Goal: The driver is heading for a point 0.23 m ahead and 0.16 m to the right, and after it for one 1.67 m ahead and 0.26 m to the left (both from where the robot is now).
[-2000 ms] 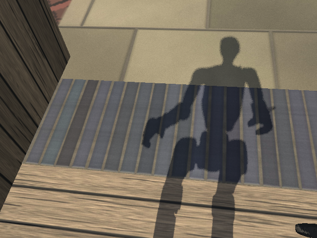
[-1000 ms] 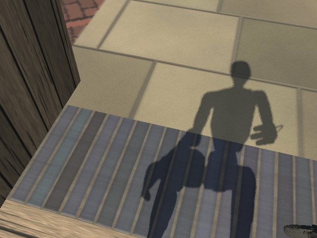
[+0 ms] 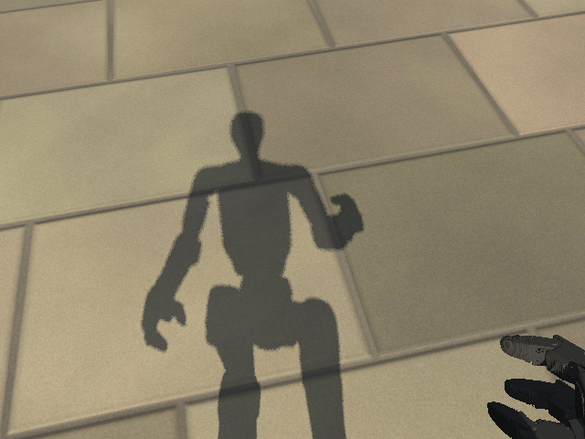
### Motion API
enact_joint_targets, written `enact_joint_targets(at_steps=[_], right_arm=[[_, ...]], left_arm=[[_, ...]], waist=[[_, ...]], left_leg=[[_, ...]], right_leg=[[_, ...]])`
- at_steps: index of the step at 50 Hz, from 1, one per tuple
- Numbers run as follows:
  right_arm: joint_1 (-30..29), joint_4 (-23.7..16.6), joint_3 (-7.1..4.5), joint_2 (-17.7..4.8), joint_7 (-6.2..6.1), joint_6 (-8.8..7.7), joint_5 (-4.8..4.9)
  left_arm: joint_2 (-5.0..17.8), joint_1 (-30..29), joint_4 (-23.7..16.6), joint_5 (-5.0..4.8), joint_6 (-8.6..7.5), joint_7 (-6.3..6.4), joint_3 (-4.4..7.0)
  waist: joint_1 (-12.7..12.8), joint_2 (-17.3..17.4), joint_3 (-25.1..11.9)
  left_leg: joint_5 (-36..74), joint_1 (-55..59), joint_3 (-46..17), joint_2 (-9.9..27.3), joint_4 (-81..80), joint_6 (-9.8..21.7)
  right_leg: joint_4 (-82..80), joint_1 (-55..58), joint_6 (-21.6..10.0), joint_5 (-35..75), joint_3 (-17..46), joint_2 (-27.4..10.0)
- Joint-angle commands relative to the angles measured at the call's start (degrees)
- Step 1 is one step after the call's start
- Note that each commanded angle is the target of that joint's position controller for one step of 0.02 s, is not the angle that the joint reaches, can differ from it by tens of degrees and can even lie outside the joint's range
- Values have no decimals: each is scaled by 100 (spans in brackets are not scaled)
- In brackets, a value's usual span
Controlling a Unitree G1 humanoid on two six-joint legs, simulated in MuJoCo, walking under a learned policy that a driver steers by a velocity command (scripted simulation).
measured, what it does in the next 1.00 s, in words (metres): walks ahead, turning left: right foot, then left foot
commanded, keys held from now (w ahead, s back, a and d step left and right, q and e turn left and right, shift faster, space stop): w+e+shift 0.08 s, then e+shift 0.02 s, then q+shift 0.72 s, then s+q+shift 0.10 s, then s+shift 0.02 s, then s+e+shift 0.06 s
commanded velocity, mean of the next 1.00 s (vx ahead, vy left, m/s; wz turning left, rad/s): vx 0.29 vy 0.00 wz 0.32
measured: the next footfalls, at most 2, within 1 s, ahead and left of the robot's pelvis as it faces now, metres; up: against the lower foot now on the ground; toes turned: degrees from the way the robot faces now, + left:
right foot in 0.38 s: +0.47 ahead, -0.11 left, +0.00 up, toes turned -3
left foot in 0.80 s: +0.44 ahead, +0.17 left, +0.00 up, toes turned +20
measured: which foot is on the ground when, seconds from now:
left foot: down 0.00-0.38, up 0.40-0.78, down 0.80-1.00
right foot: down 0.00-0.00, up 0.02-0.36, down 0.38-0.80, up 0.82-1.00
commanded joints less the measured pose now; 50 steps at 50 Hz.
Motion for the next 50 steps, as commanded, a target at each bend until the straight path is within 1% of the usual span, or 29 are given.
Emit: enact_joint_targets(at_steps=[1, 2, 3, 4, 5, 8, 9, 11, 14, 16, 18, 19, 20, 21, 22, 24, 25, 26, 30, 34, 38, 39, 40, 41, 42, 43, 45, 46, 50], right_arm=[[2993, 358, -671, -1762, -28, 71, -245], [2471, 334, -676, -1579, 37, 105, -310], [2093, 216, -587, -1017, -16, 152, -279], [2083, 345, -550, -822, -32, 190, -268], [2105, 497, -532, -731, 5, 227, -294], [2060, 1054, -266, 27, 100, 154, -301], [2069, 1204, -253, 8, 109, 147, -219], [1739, 1262, -392, -601, 80, 166, -105], [2109, 1483, -495, -989, 53, 176, -30], [2306, 1634, -484, -999, 46, 184, 7], [2232, 1611, -455, -1018, 29, 241, 76], [2210, 1542, -411, -923, 4, 259, 33], [2192, 1212, -279, -538, 5, 259, -107], [3420, 1377, -81, -106, 10, 353, -70], [3356, 1464, -240, -696, -7, 450, -38], [2729, 1260, -337, -660, -177, 678, -27], [2537, 1193, -366, -643, -271, 860, -54], [2949, 1204, -333, -344, -298, 1007, -42], [2314, 812, -436, -375, -241, 1107, -86], [1740, 555, -458, -400, 10, 1171, -88], [1570, 316, -575, -618, 140, 1260, -91], [1669, 335, -640, -717, 105, 1255, -133], [1960, 393, -772, -1057, 31, 1231, -190], [1962, 197, -960, -1942, -77, 1186, -167], [1856, -27, -894, -1990, 4, 979, -411], [1721, -31, -858, -1838, 79, 835, -448], [1171, -109, -757, -1472, -9, 814, -183], [1012, -172, -688, -1313, -84, 874, -118], [904, -203, -464, -974, -207, 953, -258]], left_arm=[[-587, 348, -719, -101, -179, -139, -217], [-151, 474, -714, -432, -207, -93, -269], [285, -232, -670, -310, -178, -54, -189], [496, -766, -730, -100, -160, -62, -132], [454, -1254, -885, 17, -177, -51, -99], [51, -1443, -1177, -54, -167, -115, -172], [-71, -1442, -1219, -39, -175, -135, -222], [-100, -1574, -1268, 132, -246, -200, -295], [-121, -2255, -1367, 194, -370, -337, -327], [187, -2318, -1363, 200, -376, -331, -205], [472, -1872, -1191, 400, -384, -283, -46], [569, -1357, -1041, 473, -338, -227, 3], [999, -633, -1010, 641, -250, -92, 78], [911, -749, -1142, 677, -100, -113, -19], [581, -841, -1205, 477, 34, -105, -61], [341, -1466, -1006, 213, 137, -99, -109], [226, -1837, -916, 230, 176, -73, -135], [300, -2105, -907, 321, 153, -95, -99], [376, -2483, -716, 309, 2, -3, 19], [626, -2543, -560, 258, 42, 75, 144], [773, -2419, -365, 40, 134, -26, 231], [665, -2264, -272, -5, 162, -47, 222], [480, -1941, -130, 45, 216, -89, 197], [331, -1764, -320, 298, 276, -102, 149], [447, -2312, -548, 379, 284, -19, 146], [583, -2571, -557, 259, 306, 54, 178], [576, -2318, -373, 263, 330, 205, 189], [603, -2207, -330, 307, 339, 225, 198], [527, -1716, 83, 120, 486, 218, 124]], waist=[[-1065, 2263, -2376], [-865, 2607, -1913], [-1106, 1460, -895], [-1212, 430, -431], [-1236, -87, -46], [-766, 505, 286], [-617, 455, 298], [-423, 297, 306], [-695, 237, 27], [-605, 371, -36], [-214, 353, -339], [44, 286, -685], [252, -600, -1534], [-166, -1646, -3048], [-110, -975, -3181], [-410, -545, -1648], [-635, -476, -953], [-932, -1011, -771], [-977, -792, -534], [-821, -742, -569], [-876, -615, -491], [-897, -385, -482], [-927, 431, -329], [-642, 2370, -56], [-881, 1862, -618], [-949, 1107, -686], [-629, 488, -626], [-532, 543, -737], [-566, 278, -1249]], left_leg=[[-3545, 5905, -3694, 2010, -659, 1246], [-5514, 5348, -5234, 2523, -1368, 1500], [-4952, 4524, -4214, 2244, -1363, 1381], [-3539, 3929, -2920, 1928, -1219, 1228], [-2024, 3430, -2019, 1628, -1229, 1153], [1498, 2556, -802, 1184, -1145, 1313], [2299, 2456, -630, 1195, -1149, 1403], [3182, 2107, -276, 1170, -1319, 1483], [2906, 1545, 90, 834, -1551, 1356], [2816, 1975, -27, 883, -1302, 1185], [3054, 1975, 7, 660, -408, 923], [2651, 1447, 66, 435, 454, 706], [78, 99, 267, -90, 2383, 370], [-3939, -543, 131, -317, 4297, 168], [-3814, -457, -135, -1, 4627, 97], [-3141, -1103, 357, 304, 4620, -77], [-2892, -909, 470, 374, 4554, -107], [-2772, -485, 484, 482, 4716, -211], [-1732, -189, 586, 729, 3606, -169], [-784, 504, 959, 661, 2187, 143], [-849, 965, 1313, 427, 1032, 537], [-620, 1282, 1305, 268, 665, 714], [600, 1761, 729, 377, 46, 1007], [2514, 2438, -1532, 1622, -522, 1856], [2277, 2287, -2592, 2025, -839, 2580], [2233, 2241, -2073, 1895, -898, 2408], [2600, 2141, -1427, 1509, -591, 1837], [2946, 2051, -1302, 1401, -480, 1741], [3961, 2261, -733, 1405, -246, 1699]], right_leg=[[4122, -3842, 123, -599, -388, 88], [5054, -4865, 119, 214, -802, -599], [5270, -5115, 177, 826, -1092, -856], [5136, -4977, 178, 1093, -1273, -1057], [4803, -4831, 158, 1136, -1313, -1207], [3935, -4276, 237, 894, -1235, -1258], [3474, -4261, 295, 735, -1273, -1172], [2147, -3925, 359, 1326, -1679, -1159], [442, -2191, 314, 3256, -1961, -707], [-187, -1810, 143, 3602, -1768, -596], [-869, -778, 35, 4314, -1840, -441], [-736, 240, -45, 5189, -1658, -734], [-107, 1901, -543, 8108, -514, -2250], [40, 2704, -1491, 9197, 908, -3892], [-213, 2166, -1365, 8172, 722, -3413], [-808, 827, -1101, 6271, -238, -2904], [-1445, -166, -946, 4972, -623, -2648], [-1680, -886, -1073, 4743, -884, -2802], [-2110, -1499, -943, 3748, -1821, -2708], [-1980, -1402, -702, 3303, -2577, -2629], [-1306, -1032, -280, 2814, -2769, -2811], [-812, -1123, -5, 2389, -2913, -2630], [286, -1592, 383, 1624, -3208, -2195], [2348, -3371, 1003, -799, -3435, -1250], [3498, -3914, 1013, -1016, -2049, -745], [3814, -4003, 831, -594, -1678, -763], [3689, -3960, 707, 239, -1408, -849], [3701, -3764, 736, 451, -1335, -812], [4181, -3329, 959, 652, -1495, -607]])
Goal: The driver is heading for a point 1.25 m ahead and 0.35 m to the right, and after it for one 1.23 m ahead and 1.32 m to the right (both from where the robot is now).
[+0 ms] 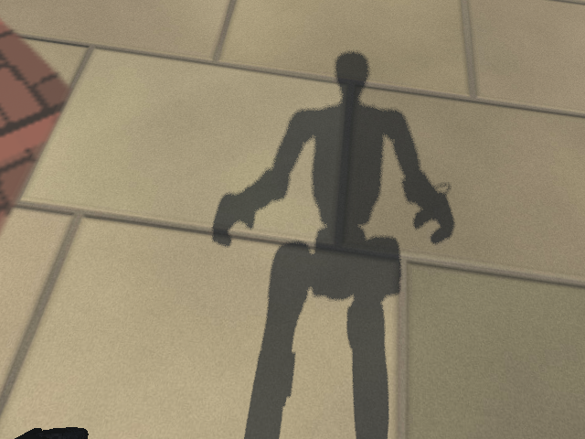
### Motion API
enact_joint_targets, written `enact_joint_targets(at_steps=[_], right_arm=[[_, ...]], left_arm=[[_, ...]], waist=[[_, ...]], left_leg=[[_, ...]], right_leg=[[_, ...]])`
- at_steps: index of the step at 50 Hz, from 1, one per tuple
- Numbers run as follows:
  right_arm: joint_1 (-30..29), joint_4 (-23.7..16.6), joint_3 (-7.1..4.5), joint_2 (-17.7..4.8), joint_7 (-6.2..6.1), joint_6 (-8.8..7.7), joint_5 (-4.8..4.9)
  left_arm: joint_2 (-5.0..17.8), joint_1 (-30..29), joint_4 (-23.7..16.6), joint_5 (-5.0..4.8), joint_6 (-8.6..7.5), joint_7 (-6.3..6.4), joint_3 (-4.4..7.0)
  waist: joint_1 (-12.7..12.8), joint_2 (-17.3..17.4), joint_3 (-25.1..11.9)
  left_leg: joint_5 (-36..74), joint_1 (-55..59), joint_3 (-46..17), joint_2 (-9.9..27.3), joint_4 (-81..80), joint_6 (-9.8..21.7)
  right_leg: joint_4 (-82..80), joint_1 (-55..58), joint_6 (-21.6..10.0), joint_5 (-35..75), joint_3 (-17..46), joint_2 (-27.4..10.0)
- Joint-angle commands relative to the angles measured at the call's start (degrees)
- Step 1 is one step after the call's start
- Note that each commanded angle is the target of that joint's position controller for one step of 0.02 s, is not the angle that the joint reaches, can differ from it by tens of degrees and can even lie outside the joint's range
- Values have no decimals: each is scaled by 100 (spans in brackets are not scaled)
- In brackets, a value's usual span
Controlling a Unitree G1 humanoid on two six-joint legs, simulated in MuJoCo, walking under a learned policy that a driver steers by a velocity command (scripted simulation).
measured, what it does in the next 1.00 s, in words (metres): walks backwards, turning right: right foot, then left foot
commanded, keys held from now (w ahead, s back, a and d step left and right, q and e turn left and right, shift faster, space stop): s+e+shift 0.22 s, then e+shift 0.42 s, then q+shift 0.36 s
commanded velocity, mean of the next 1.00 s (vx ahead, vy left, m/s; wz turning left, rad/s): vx -0.13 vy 0.00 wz -0.30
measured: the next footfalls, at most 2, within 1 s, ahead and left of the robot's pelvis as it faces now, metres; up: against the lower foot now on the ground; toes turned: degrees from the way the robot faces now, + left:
right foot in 0.40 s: -0.11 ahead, -0.17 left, +0.00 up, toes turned -12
left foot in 0.88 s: -0.02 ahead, +0.04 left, +0.00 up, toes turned -27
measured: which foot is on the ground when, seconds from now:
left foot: down 0.00-0.40, up 0.42-0.86, down 0.88-1.00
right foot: up 0.00-0.38, down 0.40-0.94, up 0.96-1.00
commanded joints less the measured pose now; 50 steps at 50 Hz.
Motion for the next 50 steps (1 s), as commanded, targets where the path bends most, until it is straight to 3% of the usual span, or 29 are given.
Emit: enact_joint_targets(at_steps=[1, 4, 6, 10, 13, 15, 17, 19, 20, 21, 22, 23, 24, 25, 27, 29, 31, 34, 36, 39, 41, 43, 44, 45, 46, 47, 48, 49, 50], right_arm=[[-37, -363, -89, -647, -101, -60, -60], [-98, -185, 43, -472, -132, -4, -158], [-295, -105, 99, -408, -192, 41, -181], [-688, 42, 153, -263, -276, 96, -170], [-975, 156, 82, -301, -323, 127, -136], [-1067, 268, -31, -434, -356, 147, -51], [-848, 478, -135, -564, -377, 160, 49], [-842, 641, -183, -486, -343, 130, 224], [-550, 796, -196, -307, -263, 116, 176], [-718, 519, -138, 39, -193, 87, -60], [-1995, 140, -195, -14, -173, -11, -20], [-2089, 150, -247, -122, -195, -26, 81], [-1732, 345, -307, -226, -239, -17, 71], [-1424, 546, -354, -302, -276, 10, -2], [-1294, 519, -366, -259, -228, -54, 5], [-1269, 503, -332, -156, -184, -151, 69], [-1365, 433, -264, -78, -126, -231, 84], [-970, 651, -254, -290, -28, -285, 155], [-845, 760, -205, -299, 36, -282, 169], [-664, 901, -105, -255, 149, -301, 145], [-605, 942, -83, -352, 198, -330, 164], [-523, 926, -116, -602, 219, -396, 172], [-503, 893, -137, -765, 220, -426, 151], [-423, 854, -190, -1047, 225, -450, 131], [-370, 903, -271, -1321, 242, -456, 186], [-194, 922, -298, -1325, 259, -463, 224], [10, 986, -269, -1228, 232, -422, 165], [271, 1044, -244, -1124, 202, -419, 101], [282, 1036, -247, -1097, 167, -432, 99]], left_arm=[[333, 506, -3, -123, 107, 76, 33], [448, 677, 115, -257, 215, 201, 57], [626, 885, 135, -277, 245, 241, 129], [638, 1372, 179, -281, 295, 210, 157], [440, 1710, 134, -269, 298, 96, 76], [286, 1811, 70, -241, 274, -23, -10], [385, 1935, 39, -205, 253, -146, 9], [371, 2387, 239, -129, 272, -261, 55], [435, 2492, 226, -59, 258, -257, 78], [1181, 2488, -57, -42, 221, -177, 186], [1368, 2414, -189, 425, 43, -227, 179], [1384, 1905, -250, 463, -91, -180, 223], [1400, 1364, -343, 197, -131, -71, 262], [1150, 1091, -429, -1, -112, -15, 191], [750, 1140, -492, -145, -86, 61, 73], [559, 1420, -486, -147, -50, 116, 46], [664, 1671, -480, -189, 9, 177, 93], [753, 1480, -654, -124, 69, 222, 107], [587, 1360, -680, -31, 81, 174, 11], [269, 1108, -608, 117, 64, 53, -202], [497, 939, -514, 116, 44, -3, -183], [924, 833, -437, -5, 45, 16, -55], [1065, 876, -403, -33, 21, 38, 3], [1070, 904, -441, 11, -11, 70, 32], [964, 946, -514, 97, -28, 99, 44], [914, 649, -581, 131, -22, 139, 55], [696, 379, -703, 143, -29, 146, 31], [558, 157, -819, 91, -32, 131, 17], [550, 205, -839, 15, -39, 83, 53]], waist=[[7, 520, -1751], [-138, 740, -1485], [-95, 828, -1297], [60, 1008, -1229], [186, 1158, -1359], [150, 1388, -1369], [96, 1362, -1343], [307, 744, -966], [294, -232, -490], [138, -2058, -167], [651, -1743, -239], [406, -1211, -55], [145, -981, 18], [60, -759, -59], [40, -871, -293], [146, -765, -602], [242, -700, -714], [236, -857, -1020], [298, -1015, -1028], [303, -929, -936], [282, -826, -750], [158, -660, -565], [159, -503, -574], [234, -67, -683], [402, 596, -733], [182, 903, -686], [75, 1341, -636], [-136, 1616, -652], [-72, 1321, -716]], left_leg=[[4536, 1735, -1066, 1649, -348, 983], [4256, 1619, -905, 1742, -434, 1176], [3819, 1573, -833, 1893, -480, 1258], [2874, 1617, -693, 1930, -629, 1284], [1583, 1633, -427, 1811, -819, 1117], [584, 1446, -236, 1694, -996, 911], [43, 1443, -168, 1737, -990, 756], [-679, 960, 364, 1428, -362, 300], [-1232, -76, 897, 1013, 690, -189], [-2991, -1845, 1115, -20, 2279, -753], [-3330, -1897, 79, -244, 3325, -672], [-2601, -1715, -202, -87, 3739, -507], [-1927, -1612, -242, -26, 3800, -466], [-1551, -1557, -210, 9, 3900, -529], [-1126, -1486, -185, -145, 4020, -685], [-903, -1615, -232, -226, 3659, -725], [-885, -1761, -332, -302, 2935, -754], [-746, -1278, -222, -149, 2131, -844], [-836, -641, -37, 22, 1744, -864], [-949, 420, 143, 278, 997, -809], [-835, 715, 255, 256, 412, -739], [-47, 769, 330, 132, -474, -582], [535, 804, 135, 176, -653, -472], [1860, 903, -357, 476, -513, -285], [2542, 926, -943, 754, -501, 94], [2442, 1003, -1688, 1153, -829, 596], [2392, 1290, -2424, 1593, -1095, 1057], [2327, 1689, -2998, 1891, -1338, 1380], [2165, 1879, -2949, 1890, -1270, 1372]], right_leg=[[549, 62, 153, 40, 168, -30], [877, 169, 224, -212, 620, 356], [1048, 139, 314, -247, 879, 542], [642, 394, 509, -260, 633, 382], [-520, 881, 457, -123, 113, -173], [-1765, 1487, 225, -108, -218, -491], [-2814, 1883, -68, -27, -516, -504], [-4413, 2389, -494, 647, -734, -267], [-4912, 2645, -841, 1568, 159, -579], [-5166, 2696, -1646, 3773, 2779, -2147], [-5877, 1725, -2301, 3143, 3561, -2547], [-5984, 1556, -1924, 1760, 3024, -2107], [-5922, 1612, -1499, 1237, 2567, -1732], [-5813, 1769, -1304, 1097, 2278, -1559], [-5588, 2133, -1343, 1599, 2146, -1318], [-5377, 2827, -1352, 2097, 2137, -1224], [-5252, 3392, -1435, 2561, 2374, -1254], [-5179, 3678, -1401, 2437, 2281, -1298], [-5130, 3388, -1414, 2510, 2134, -1243], [-5135, 2866, -1489, 2988, 1935, -1237], [-5065, 2781, -1495, 3231, 1854, -1267], [-4870, 2895, -1385, 3420, 1760, -1168], [-4752, 2982, -1264, 3299, 1698, -1068], [-4388, 2962, -1073, 2904, 1429, -779], [-3939, 2815, -805, 2345, 811, -157], [-3398, 2440, -494, 1642, 339, 265], [-2909, 1775, -316, 464, 88, 519], [-2031, 1087, -242, -1088, 275, 584], [-1326, 784, -211, -1264, 525, 400]])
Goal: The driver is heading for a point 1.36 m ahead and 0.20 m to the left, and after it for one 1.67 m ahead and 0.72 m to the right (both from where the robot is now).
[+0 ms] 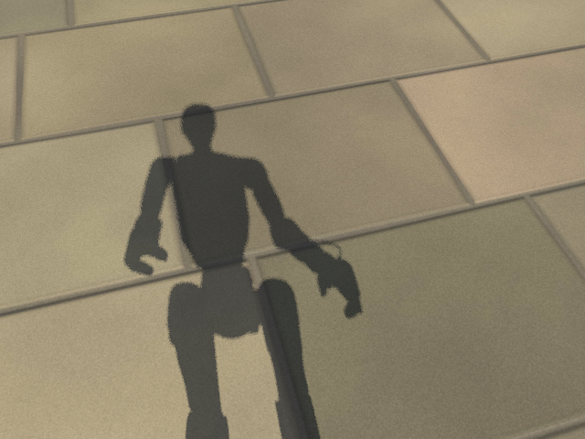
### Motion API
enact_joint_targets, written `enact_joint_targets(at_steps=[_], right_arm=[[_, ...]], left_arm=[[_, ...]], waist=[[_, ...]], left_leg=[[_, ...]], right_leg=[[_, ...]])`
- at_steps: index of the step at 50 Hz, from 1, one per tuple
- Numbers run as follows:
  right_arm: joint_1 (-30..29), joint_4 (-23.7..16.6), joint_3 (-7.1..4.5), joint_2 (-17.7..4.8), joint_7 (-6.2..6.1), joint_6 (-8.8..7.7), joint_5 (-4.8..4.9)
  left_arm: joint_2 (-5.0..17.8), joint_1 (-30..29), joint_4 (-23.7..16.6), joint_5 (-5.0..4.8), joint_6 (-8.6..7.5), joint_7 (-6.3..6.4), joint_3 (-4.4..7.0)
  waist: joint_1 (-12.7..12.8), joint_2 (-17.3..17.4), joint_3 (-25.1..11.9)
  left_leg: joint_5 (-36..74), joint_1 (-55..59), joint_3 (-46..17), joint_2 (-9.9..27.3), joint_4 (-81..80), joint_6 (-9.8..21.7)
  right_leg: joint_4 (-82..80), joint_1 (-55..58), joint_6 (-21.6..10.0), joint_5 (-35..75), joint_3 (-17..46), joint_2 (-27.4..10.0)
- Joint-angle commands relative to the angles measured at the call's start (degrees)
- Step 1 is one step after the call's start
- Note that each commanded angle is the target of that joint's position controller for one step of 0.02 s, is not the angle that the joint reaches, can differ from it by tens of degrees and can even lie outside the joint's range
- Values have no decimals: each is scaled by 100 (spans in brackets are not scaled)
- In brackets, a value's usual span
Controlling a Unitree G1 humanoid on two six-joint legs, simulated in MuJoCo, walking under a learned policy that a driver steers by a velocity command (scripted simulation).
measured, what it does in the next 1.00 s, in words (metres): steps on the spot: right foot, then left foot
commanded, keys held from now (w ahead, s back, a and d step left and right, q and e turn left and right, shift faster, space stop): q+shift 0.38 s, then shift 0.06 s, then e+shift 0.56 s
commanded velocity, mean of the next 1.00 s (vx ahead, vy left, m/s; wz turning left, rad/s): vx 0.00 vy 0.00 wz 0.15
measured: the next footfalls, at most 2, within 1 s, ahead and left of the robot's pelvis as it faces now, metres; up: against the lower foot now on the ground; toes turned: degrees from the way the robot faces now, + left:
right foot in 0.20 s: +0.06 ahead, -0.12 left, +0.00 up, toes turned +18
left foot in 0.62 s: +0.00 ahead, +0.14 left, +0.00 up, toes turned +21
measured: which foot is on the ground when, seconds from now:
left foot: down 0.00-0.20, up 0.22-0.60, down 0.62-1.00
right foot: up 0.00-0.18, down 0.20-0.64, up 0.66-0.98, down 1.00-1.00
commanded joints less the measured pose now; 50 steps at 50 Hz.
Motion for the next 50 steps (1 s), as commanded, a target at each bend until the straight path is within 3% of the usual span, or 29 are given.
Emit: enact_joint_targets(at_steps=[1, 3, 5, 7, 9, 10, 11, 12, 13, 14, 16, 20, 24, 27, 28, 30, 31, 32, 33, 34, 35, 36, 37, 39, 43, 46, 48, 49, 50], right_arm=[[-122, -385, -307, -1151, -142, -80, 37], [-321, -494, -365, -1131, -275, 70, 188], [-319, -614, -411, -1159, -347, 252, 131], [-466, -785, -437, -1145, -335, 338, 128], [-648, -942, -378, -950, -329, 359, 212], [-224, -895, -286, -612, -309, 367, 129], [97, -991, -256, -409, -293, 320, 78], [199, -950, -366, -882, -274, 263, 12], [158, -832, -463, -1166, -263, 284, 55], [241, -727, -470, -1095, -273, 339, 39], [198, -766, -406, -854, -231, 389, 23], [-489, -1283, -250, -592, -101, 334, 69], [-619, -1461, -123, -357, -94, 331, -47], [-460, -1297, -34, -190, -184, 345, -130], [-434, -1229, -29, -179, -210, 342, -147], [-292, -1161, -112, -419, -233, 320, -118], [-181, -1157, -202, -767, -275, 315, -109], [108, -1184, -285, -1126, -351, 341, -152], [-11, -1171, -375, -1398, -401, 428, -212], [-96, -1214, -344, -1049, -364, 448, -188], [-157, -1259, -285, -870, -338, 405, -251], [-405, -1283, -235, -726, -340, 349, -261], [-762, -1292, -216, -621, -319, 281, -171], [-1013, -1233, -221, -561, -303, 176, -154], [-1113, -1173, -299, -677, -287, 130, -151], [-979, -1096, -399, -928, -187, 114, -56], [-1063, -1058, -413, -912, -120, 112, 56], [-872, -951, -390, -757, -83, 113, 87], [-623, -898, -339, -530, -48, 114, -16]], left_arm=[[671, -60, -543, -94, -127, -49, 318], [518, -147, -535, -101, -229, -126, 282], [383, -54, -506, -154, -314, -209, 255], [493, 335, -413, -210, -347, -271, 304], [697, 860, -234, -206, -343, -258, 420], [1026, 940, -261, -149, -302, -201, 500], [1418, 501, -426, 128, -252, -201, 530], [1188, 200, -579, 282, -302, -217, 456], [854, -36, -654, 248, -342, -184, 362], [750, -166, -679, 154, -365, -139, 327], [699, -111, -638, 35, -375, -34, 280], [805, 636, -487, 78, -279, 20, 307], [1049, 797, -370, -13, -224, -178, 377], [814, 489, -274, -113, -304, -380, 251], [739, 533, -184, -155, -341, -435, 209], [1023, 589, -48, -324, -350, -468, 273], [1100, 759, -7, -340, -385, -463, 285], [887, 734, -114, -187, -440, -474, 200], [542, 1050, -156, -154, -477, -487, 113], [686, 815, -134, -217, -409, -450, 152], [951, 754, -152, -303, -314, -417, 286], [926, 909, -93, -329, -197, -372, 350], [852, 1107, -73, -304, -61, -326, 367], [687, 1083, -167, -214, 100, -262, 343], [472, 749, -598, -193, 161, -402, 265], [633, 800, -807, -208, 223, -508, 340], [687, 1075, -814, -222, 279, -509, 428], [824, 1308, -758, -196, 278, -445, 518], [1375, 1674, -730, -189, 238, -329, 717]], waist=[[294, 971, -403], [283, 801, -512], [240, 1027, -788], [343, 1230, -934], [588, 1110, -972], [382, 299, -1114], [68, -1290, -893], [-8, -1091, -585], [-26, -582, -357], [-44, -317, -254], [83, -467, -154], [592, -469, -248], [610, -275, -501], [390, -446, -648], [379, -548, -648], [201, -693, -497], [223, -604, -618], [210, -77, -1083], [392, 1057, -1337], [109, 1232, -1259], [-2, 1206, -1018], [175, 1101, -892], [377, 1142, -632], [471, 1151, -385], [359, 1000, -505], [336, 953, -662], [545, 837, -683], [634, 538, -697], [726, -690, -670]], left_leg=[[2568, 980, -2458, 1707, -899, 1494], [2159, 1143, -2081, 1283, -762, 1078], [2303, 945, -2122, 1082, -681, 1018], [2278, 594, -2244, 971, -628, 933], [1237, -81, -2155, 605, -334, 566], [-476, -833, -1649, 104, 562, 249], [-2028, -1883, -783, -608, 1773, -41], [-1967, -2065, -675, 21, 2857, -171], [-1564, -2002, -512, 196, 3302, -224], [-1150, -2024, -399, 258, 3534, -292], [-568, -2286, -129, 431, 4003, -445], [-436, -2675, 293, 680, 3507, -697], [-864, -2132, 248, 553, 2641, -611], [-701, -874, 417, 446, 1310, -440], [-435, -492, 519, 332, 738, -403], [796, 276, 741, 64, -744, -172], [1457, 934, 466, 309, -915, 6], [3166, 1843, -124, 1101, -466, 291], [4177, 2431, -573, 1979, -40, 1022], [3880, 2085, -827, 2336, -345, 1528], [3718, 1733, -828, 2455, -570, 1705], [3457, 1376, -508, 2316, -645, 1594], [3031, 981, -79, 2111, -759, 1389], [2637, 539, 361, 1974, -935, 1264], [2366, 541, 933, 2019, -862, 1170], [2470, 686, 1054, 2263, -592, 1065], [2045, 507, 1293, 2247, -104, 755], [1484, 181, 1530, 1997, 484, 459], [246, -795, 1959, 1391, 1934, -28]], right_leg=[[1552, -1286, 173, -824, 178, -114], [352, -1229, 289, -241, 20, -204], [-367, -619, 391, 252, -151, -38], [-1234, 102, 374, 647, -217, 16], [-2543, 1165, 259, 1774, -319, -170], [-2791, 1903, -106, 1588, 654, -1194], [-2970, 1599, -962, 1732, 2341, -2457], [-3060, 1114, -1308, 1949, 2485, -2891], [-2968, 817, -1217, 1953, 1768, -2596], [-2898, 775, -1043, 1802, 1139, -2188], [-2809, 892, -988, 2437, 343, -1893], [-2773, 1579, -1357, 3413, -131, -2020], [-2600, 1814, -1621, 4337, -153, -2258], [-2436, 1338, -1494, 4693, -343, -1990], [-2343, 1265, -1402, 4738, -321, -1875], [-2014, 998, -1128, 4776, -182, -1753], [-1886, 642, -851, 4361, -81, -1676], [-1458, 91, -515, 3142, -184, -1444], [-876, -890, -135, 1180, -720, -935], [65, -1234, 117, -576, -997, -665], [1404, -1573, 246, -1175, -842, -710], [2103, -1658, 319, -1100, -664, -846], [2135, -1631, 415, -805, -615, -959], [2066, -1532, 566, -195, -764, -1044], [882, -1065, 454, 439, -961, -1243], [227, -653, 222, 542, -1249, -1123], [-533, -96, -16, 1025, -1461, -930], [-1013, 454, -216, 1520, -1370, -756], [-1694, 1354, -638, 3603, -331, -1175]])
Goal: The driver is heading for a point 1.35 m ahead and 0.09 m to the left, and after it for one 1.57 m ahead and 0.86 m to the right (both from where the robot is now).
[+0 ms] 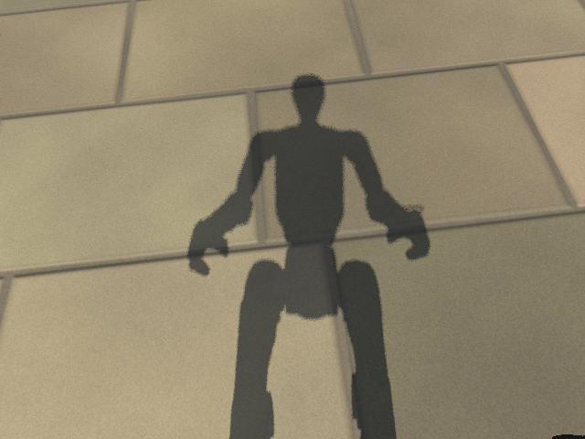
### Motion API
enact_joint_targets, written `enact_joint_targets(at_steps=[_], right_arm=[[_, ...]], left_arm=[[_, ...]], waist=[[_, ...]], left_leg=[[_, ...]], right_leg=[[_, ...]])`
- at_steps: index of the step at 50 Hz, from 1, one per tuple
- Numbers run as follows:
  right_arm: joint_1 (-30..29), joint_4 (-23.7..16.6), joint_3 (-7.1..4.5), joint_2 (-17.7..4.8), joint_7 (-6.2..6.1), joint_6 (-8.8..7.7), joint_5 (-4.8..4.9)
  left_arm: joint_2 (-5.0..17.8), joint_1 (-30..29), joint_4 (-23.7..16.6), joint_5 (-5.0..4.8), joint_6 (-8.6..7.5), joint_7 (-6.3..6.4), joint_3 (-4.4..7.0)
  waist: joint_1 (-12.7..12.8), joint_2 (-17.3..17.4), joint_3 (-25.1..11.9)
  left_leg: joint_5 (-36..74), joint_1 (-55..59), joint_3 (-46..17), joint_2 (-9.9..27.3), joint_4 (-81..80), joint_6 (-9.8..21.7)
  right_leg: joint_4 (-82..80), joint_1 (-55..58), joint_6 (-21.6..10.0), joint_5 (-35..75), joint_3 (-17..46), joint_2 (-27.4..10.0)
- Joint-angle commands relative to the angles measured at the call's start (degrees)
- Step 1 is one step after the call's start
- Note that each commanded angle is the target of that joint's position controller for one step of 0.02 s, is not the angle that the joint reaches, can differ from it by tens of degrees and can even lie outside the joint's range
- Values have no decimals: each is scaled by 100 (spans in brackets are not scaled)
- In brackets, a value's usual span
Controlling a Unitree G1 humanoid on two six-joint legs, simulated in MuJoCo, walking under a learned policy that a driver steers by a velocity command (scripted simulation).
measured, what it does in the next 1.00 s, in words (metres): walks ahead, turning left: left foot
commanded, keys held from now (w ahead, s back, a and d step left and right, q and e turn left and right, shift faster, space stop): e+shift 0.02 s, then w+e+shift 0.14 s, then w+shift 0.02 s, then w+q+shift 0.74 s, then w+shift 0.04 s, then w+e+shift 0.04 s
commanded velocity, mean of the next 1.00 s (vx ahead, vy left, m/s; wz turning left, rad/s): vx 0.74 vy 0.00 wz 0.22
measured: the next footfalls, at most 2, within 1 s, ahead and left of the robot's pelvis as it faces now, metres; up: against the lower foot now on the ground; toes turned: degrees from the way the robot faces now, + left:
left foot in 0.64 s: +0.50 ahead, +0.11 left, +0.00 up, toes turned +2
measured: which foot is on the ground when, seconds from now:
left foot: down 0.00-0.00, up 0.02-0.62, down 0.64-1.00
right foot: down 0.00-0.62, up 0.64-1.00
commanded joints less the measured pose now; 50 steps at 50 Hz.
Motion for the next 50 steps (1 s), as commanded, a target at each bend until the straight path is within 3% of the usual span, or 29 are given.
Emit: enact_joint_targets(at_steps=[1, 2, 3, 4, 5, 7, 9, 11, 14, 20, 26, 28, 29, 30, 31, 32, 33, 34, 35, 36, 37, 38, 39, 40, 41, 43, 45, 47, 50], right_arm=[[-419, -764, -26, -217, -1, -83, -228], [-598, -751, -107, -507, -26, -105, -171], [-625, -796, -117, -556, 28, -197, -10], [-606, -728, -170, -677, 58, -298, 44], [-625, -667, -226, -823, 62, -378, -9], [-501, -560, -227, -752, 141, -526, -68], [-414, -419, -189, -618, 187, -632, -88], [-215, -260, -103, -444, 207, -636, -86], [-424, -298, -5, -381, 202, -595, -19], [-612, -539, 100, -461, 319, -635, 120], [-678, -697, 285, -244, 590, -695, 145], [-530, -739, 329, -222, 616, -683, 141], [-329, -715, 265, -390, 590, -650, 132], [120, -661, 151, -624, 537, -610, 146], [1223, -440, -6, -891, 475, -558, 182], [2571, -156, -220, -1306, 370, -467, 242], [2782, -31, -296, -1824, 279, -431, 244], [2879, -221, -219, -1572, 296, -516, 159], [2792, -203, -159, -1211, 272, -558, 80], [2565, -234, -146, -1208, 260, -586, 16], [2148, -315, -106, -1112, 255, -596, -27], [1774, -441, -48, -970, 241, -613, -110], [1588, -493, 19, -765, 249, -600, -84], [1411, -504, 29, -753, 205, -578, -58], [1317, -518, 49, -670, 166, -579, -18], [1386, -446, 89, -616, 59, -587, 79], [1501, -329, 61, -703, -27, -553, 115], [1843, -145, 13, -815, -58, -529, 160], [2160, 164, 50, -666, -96, -543, 152]], left_arm=[[1937, 885, -421, 149, -174, 152, 564], [1566, 1169, -365, 179, -411, 50, 463], [1332, 1191, -257, 56, -561, 39, 375], [1151, 990, -257, -73, -623, 57, 318], [1024, 712, -301, -107, -616, 102, 240], [964, 515, -438, 4, -625, 212, 162], [908, 639, -410, 54, -685, 285, 122], [741, 750, -310, 75, -754, 317, 31], [800, 907, -212, 67, -834, 274, 8], [866, 1171, 88, 123, -958, 203, -3], [832, 1019, 316, 158, -966, 167, -9], [976, 837, 332, 174, -930, 177, 17], [1060, 800, 335, 191, -902, 201, 33], [1176, 806, 352, 238, -836, 241, 61], [1227, 700, 322, 252, -775, 292, 61], [1076, 723, 219, 262, -827, 324, -19], [-35, 1281, -14, 338, -1016, 209, -332], [262, 965, -200, 98, -1302, 144, -398], [760, 153, -388, -140, -1445, 106, -267], [668, -145, -519, -145, -1530, 117, -332], [541, -285, -485, 39, -1567, 158, -358], [516, -50, -458, 130, -1524, 166, -332], [490, 32, -359, 205, -1434, 158, -330], [480, 170, -366, 199, -1345, 141, -326], [534, 135, -300, 184, -1276, 146, -306], [405, -456, -510, 284, -1228, 149, -353], [192, -1080, -681, 342, -1304, 111, -409], [59, -1499, -805, 245, -1375, 64, -426], [267, -1625, -772, 77, -1407, 42, -325]], waist=[[215, -2428, -863], [468, -1359, -1465], [372, -1152, -1177], [249, -794, -820], [137, -730, -535], [2, -895, -514], [7, -753, -570], [20, -923, -598], [245, -1198, -269], [470, -802, 304], [439, -492, 508], [265, -652, 358], [125, -745, 81], [-165, -928, -359], [-806, -951, -1008], [-1465, -481, -1623], [-772, 1549, -1926], [-929, 1330, -2965], [-1138, 667, -2121], [-943, 109, -1475], [-638, -484, -999], [-276, -326, -825], [-148, -185, -609], [39, 184, -454], [71, 38, -175], [-58, -87, 314], [-315, 40, 421], [-603, 126, 185], [-740, 452, 106]], left_leg=[[-2007, -2667, -459, -797, 2876, -146], [-2019, -2872, -1640, -796, 3657, -8], [-1408, -3212, -1872, -645, 3561, 260], [-872, -3299, -1921, -498, 3199, 441], [-410, -3313, -1907, -482, 2844, 469], [366, -2856, -1853, -612, 2379, 395], [998, -2744, -1736, -717, 1844, 276], [1545, -2638, -1552, -691, 1336, 109], [1940, -2581, -1401, -591, 812, -40], [2036, -3950, -1589, -369, 715, 230], [2234, -3732, -1286, -370, 400, 594], [1967, -2935, -923, -566, 279, 825], [1689, -2399, -653, -861, 412, 943], [1313, -1746, -384, -1226, 605, 1091], [1167, -259, -200, -1552, 664, 1268], [1045, 1933, -853, -1440, 672, 1511], [-1218, 3564, -3934, -29, -116, 2370], [-2996, 4216, -6750, 658, -1562, 2815], [-2936, 3829, -6498, 636, -1998, 2354], [-2052, 2919, -5913, 507, -2016, 2194], [-1181, 1876, -5267, 263, -1993, 2107], [-676, 1112, -4880, 52, -2023, 2178], [-47, 653, -4271, -280, -2026, 2186], [-265, 291, -4398, -259, -2289, 2395], [-253, -175, -4260, -307, -2448, 2371], [448, -891, -3625, -642, -2593, 2228], [959, -1319, -3174, -982, -2463, 1942], [912, -1408, -3177, -929, -2510, 1718], [1209, -24, -3264, -545, -2260, 1590]], right_leg=[[-1838, 2180, -1809, 3371, 3866, -1706], [-2132, 2399, -2127, 1279, 4103, -1813], [-2428, 2304, -1875, -1153, 3943, -1630], [-2635, 2061, -1562, -2699, 3872, -1444], [-2731, 1833, -1392, -2864, 3783, -1345], [-2816, 1539, -1237, -2462, 3355, -993], [-2795, 1668, -1172, -1748, 2974, -834], [-2815, 1736, -1084, -1228, 2457, -730], [-2972, 1518, -1032, -1118, 2107, -758], [-3262, 2476, -1058, -780, 1779, -1379], [-3369, 2721, -770, 586, 512, -1318], [-3033, 2541, -684, 2428, 32, -1247], [-2593, 2625, -618, 4387, -187, -1191], [-1722, 2768, -503, 6237, -368, -1090], [-313, 2310, -379, 7240, -512, -991], [1560, 819, -180, 6528, -385, -846], [4117, -1556, 243, -10, -47, 281], [4975, -2400, 112, -1205, 1208, 800], [4826, -2961, -63, -658, 1434, 425], [4350, -2847, -129, -353, 1345, 208], [3831, -2463, -137, -198, 1312, 4], [3475, -2040, -108, -3, 1422, -123], [3243, -1736, -74, -5, 1361, -209], [3003, -1780, 64, -53, 1329, -180], [2665, -1696, 169, -55, 1295, -254], [1666, -1546, 405, 656, 951, -130], [426, -978, 537, 1853, 735, 139], [-404, -154, 552, 2735, 574, 382], [-1093, -326, 418, 3204, 786, 207]])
